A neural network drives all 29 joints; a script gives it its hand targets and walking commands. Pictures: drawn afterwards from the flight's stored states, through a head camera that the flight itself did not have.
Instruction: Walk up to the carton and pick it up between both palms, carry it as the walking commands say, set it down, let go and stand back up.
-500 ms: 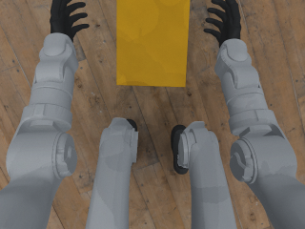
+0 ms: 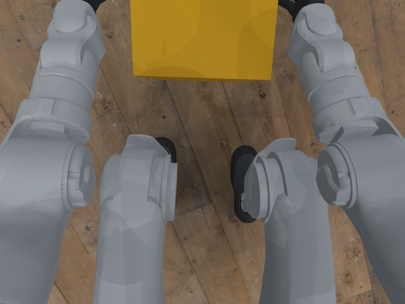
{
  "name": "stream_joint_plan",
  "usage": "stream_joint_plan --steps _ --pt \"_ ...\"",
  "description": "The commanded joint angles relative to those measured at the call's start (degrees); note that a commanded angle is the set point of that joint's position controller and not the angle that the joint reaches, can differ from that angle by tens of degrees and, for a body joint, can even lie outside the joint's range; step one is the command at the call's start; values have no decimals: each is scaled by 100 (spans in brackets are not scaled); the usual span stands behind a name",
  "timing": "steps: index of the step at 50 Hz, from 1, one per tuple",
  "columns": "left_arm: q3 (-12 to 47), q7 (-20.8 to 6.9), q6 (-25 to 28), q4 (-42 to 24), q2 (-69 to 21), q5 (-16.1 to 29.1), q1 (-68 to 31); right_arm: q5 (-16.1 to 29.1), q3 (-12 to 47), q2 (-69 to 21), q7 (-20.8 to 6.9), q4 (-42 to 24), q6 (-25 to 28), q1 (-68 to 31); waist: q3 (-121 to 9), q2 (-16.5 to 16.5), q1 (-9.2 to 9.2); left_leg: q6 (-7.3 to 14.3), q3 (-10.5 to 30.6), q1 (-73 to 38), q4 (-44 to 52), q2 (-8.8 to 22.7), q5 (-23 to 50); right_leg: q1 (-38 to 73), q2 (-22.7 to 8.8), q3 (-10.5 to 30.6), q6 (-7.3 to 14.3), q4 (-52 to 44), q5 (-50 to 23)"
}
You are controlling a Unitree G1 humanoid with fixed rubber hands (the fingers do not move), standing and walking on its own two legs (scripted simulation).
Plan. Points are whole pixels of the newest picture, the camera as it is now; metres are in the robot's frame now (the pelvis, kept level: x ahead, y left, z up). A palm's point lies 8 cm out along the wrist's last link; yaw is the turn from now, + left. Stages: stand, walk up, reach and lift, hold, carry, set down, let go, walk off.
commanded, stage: reach and lift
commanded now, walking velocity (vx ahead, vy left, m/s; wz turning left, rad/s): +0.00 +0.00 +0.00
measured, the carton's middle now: (199, 13) +0.53 +0.04 -0.24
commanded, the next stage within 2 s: none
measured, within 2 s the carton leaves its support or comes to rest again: leaves its support in 1.18 s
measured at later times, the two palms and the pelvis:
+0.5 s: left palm out of the picture +0.52 +0.19 -0.19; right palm (304, 2) +0.54 -0.11 -0.18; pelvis +0.01 +0.00 +0.00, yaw -1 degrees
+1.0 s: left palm out of the picture +0.53 +0.17 -0.19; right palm out of the picture +0.54 -0.09 -0.18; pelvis +0.00 +0.00 -0.01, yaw +0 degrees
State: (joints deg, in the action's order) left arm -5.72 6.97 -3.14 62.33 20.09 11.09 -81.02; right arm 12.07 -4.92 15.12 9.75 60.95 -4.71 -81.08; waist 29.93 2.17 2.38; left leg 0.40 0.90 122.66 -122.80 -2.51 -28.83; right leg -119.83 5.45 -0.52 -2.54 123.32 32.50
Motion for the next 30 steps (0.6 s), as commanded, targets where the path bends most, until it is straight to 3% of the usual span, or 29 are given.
stream_joint_plan --steps 1,3,11,23,30 --pt "25 73 315 -1049 839 89 -1883 258 69 580 88 -1027 327 -1653 -9757 -456 201 -165 -5 -4588 836 88 1767 2807 -49 -228 14 -771 -1329" --pt "118 57 289 -893 767 100 -1763 342 187 432 50 -734 262 -1476 -9329 -510 272 -160 -18 -4439 849 107 1600 2526 -54 -221 26 -774 -1125" --pt "114 11 376 -960 701 218 -1470 306 198 426 82 -1012 385 -1329 -9244 -340 209 -161 -32 -4112 703 98 1919 2596 -28 -137 12 -759 -1551" --pt "189 5 400 -884 439 210 -1588 303 419 8 97 -1050 356 -1447 -9097 -245 342 -143 -43 -3944 773 70 1826 2626 47 -69 -31 -827 -1493" --pt "279 25 425 -673 62 105 -1723 173 390 -269 125 -794 395 -1496 -8884 -324 252 -174 -25 -3869 827 4 1720 2542 116 -72 -28 -854 -1411"
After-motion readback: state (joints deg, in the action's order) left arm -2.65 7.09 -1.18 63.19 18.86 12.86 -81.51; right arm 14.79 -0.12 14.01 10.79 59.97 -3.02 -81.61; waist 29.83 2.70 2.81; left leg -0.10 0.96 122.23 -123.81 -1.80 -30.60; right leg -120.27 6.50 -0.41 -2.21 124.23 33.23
